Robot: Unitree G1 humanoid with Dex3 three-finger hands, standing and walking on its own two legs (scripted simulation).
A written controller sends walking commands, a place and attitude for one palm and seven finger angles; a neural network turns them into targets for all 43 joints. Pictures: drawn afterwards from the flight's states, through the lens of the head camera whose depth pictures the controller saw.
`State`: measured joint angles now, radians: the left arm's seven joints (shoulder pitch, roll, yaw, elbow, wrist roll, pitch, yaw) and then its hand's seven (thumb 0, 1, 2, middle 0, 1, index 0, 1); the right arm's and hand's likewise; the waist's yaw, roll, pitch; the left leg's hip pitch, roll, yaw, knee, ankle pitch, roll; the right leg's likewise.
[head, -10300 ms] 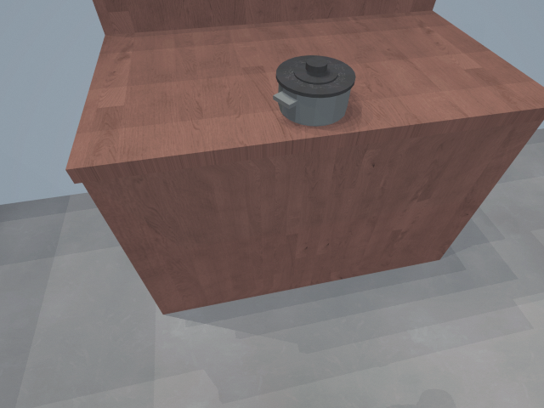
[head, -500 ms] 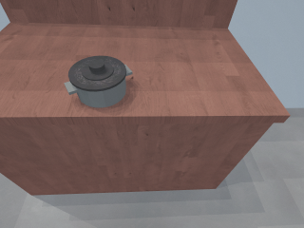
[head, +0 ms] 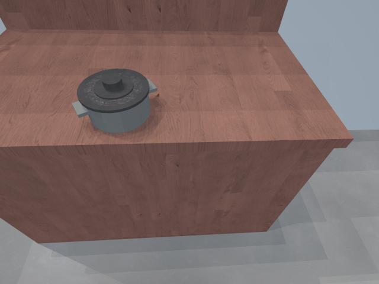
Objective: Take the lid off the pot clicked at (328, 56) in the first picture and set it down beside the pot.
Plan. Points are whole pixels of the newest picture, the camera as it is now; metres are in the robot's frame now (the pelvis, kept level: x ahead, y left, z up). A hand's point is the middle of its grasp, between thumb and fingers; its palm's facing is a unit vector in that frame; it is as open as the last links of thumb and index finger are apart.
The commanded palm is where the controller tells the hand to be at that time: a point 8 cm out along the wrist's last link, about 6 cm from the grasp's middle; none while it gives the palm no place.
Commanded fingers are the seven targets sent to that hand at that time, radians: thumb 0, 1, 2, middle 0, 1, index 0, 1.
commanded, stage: look again from close up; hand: left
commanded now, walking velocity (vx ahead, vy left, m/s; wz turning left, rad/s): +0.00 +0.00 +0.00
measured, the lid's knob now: (112, 81) +0.54 +0.23 +0.13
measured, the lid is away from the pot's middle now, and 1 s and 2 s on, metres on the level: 0.00 0.00 0.00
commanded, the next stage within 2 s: shuffle to correct the standing spot in 0.52 s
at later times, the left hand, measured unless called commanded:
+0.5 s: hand out of the picture +0.01 +0.16 -0.17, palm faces +0.03 -0.98 -0.19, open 7.4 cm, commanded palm none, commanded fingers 0.00 0.90 0.90 -0.20 -0.30 -0.20 -0.30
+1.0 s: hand out of the picture +0.05 +0.19 -0.18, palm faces +0.10 -0.97 -0.20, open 7.4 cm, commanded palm none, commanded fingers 0.00 0.90 0.90 -0.20 -0.30 -0.20 -0.30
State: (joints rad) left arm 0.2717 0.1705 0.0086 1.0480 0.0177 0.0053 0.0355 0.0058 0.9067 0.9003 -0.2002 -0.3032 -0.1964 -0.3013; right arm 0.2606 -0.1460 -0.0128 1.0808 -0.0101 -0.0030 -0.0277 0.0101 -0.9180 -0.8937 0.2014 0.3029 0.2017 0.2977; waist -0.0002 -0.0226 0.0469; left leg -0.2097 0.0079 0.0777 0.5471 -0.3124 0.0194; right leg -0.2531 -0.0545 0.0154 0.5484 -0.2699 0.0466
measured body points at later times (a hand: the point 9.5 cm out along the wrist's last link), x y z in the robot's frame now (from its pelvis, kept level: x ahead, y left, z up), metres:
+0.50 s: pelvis +0.00 -0.01 +0.00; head +0.02 -0.01 +0.45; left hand +0.01 +0.21 -0.16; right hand +0.01 -0.23 -0.16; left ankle -0.01 +0.10 -0.73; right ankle +0.02 -0.15 -0.73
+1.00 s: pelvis +0.05 +0.00 +0.00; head +0.07 +0.01 +0.45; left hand +0.05 +0.24 -0.16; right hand +0.03 -0.22 -0.15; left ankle -0.01 +0.10 -0.73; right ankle +0.02 -0.12 -0.67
